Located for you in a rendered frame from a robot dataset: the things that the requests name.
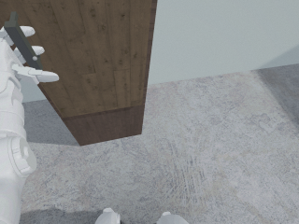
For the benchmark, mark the robot right thigh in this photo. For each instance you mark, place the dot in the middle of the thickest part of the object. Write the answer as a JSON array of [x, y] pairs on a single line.
[[171, 219]]

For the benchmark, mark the handle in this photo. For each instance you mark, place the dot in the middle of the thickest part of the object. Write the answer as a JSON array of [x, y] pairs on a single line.
[[21, 42]]

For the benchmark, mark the cupboard door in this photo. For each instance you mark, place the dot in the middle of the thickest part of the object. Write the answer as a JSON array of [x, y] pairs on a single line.
[[98, 49]]

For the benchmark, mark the robot left upper arm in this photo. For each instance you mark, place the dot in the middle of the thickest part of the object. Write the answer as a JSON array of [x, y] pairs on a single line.
[[17, 161]]

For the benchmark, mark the left robot hand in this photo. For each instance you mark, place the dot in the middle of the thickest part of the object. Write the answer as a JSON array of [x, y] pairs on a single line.
[[11, 61]]

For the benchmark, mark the left robot forearm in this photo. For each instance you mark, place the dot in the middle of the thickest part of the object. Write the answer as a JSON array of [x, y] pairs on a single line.
[[11, 110]]

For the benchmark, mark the left robot shin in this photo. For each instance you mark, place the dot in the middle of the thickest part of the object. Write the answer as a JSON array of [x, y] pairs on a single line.
[[107, 210]]

